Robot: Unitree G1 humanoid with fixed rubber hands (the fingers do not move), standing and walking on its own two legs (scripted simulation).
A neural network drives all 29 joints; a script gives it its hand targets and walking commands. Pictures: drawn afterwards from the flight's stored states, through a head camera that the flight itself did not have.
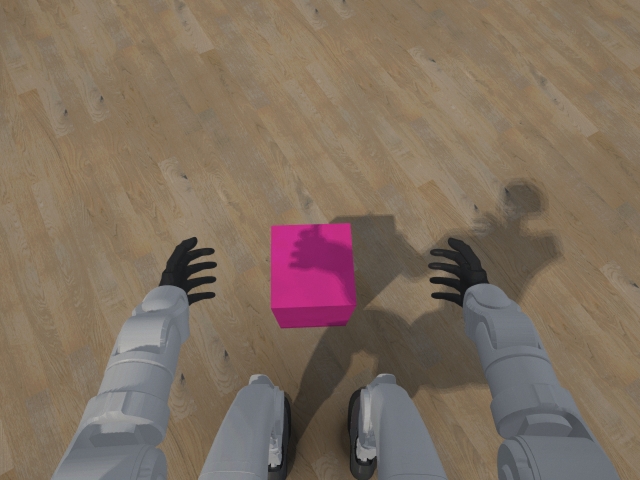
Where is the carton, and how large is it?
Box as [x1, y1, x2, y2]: [271, 223, 356, 327]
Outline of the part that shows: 349,223 271,226 271,309 280,327 345,325 356,304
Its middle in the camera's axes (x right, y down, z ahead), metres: -0.02 +0.11 +0.98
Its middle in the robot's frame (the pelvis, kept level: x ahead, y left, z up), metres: +0.49 +0.02 -0.54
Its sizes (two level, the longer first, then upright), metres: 0.189 0.181 0.286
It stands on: the floor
